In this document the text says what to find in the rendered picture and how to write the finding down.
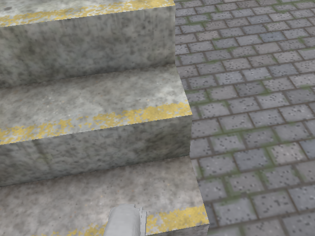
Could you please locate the left robot thigh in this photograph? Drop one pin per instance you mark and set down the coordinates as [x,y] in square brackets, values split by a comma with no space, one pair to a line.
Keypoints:
[127,220]

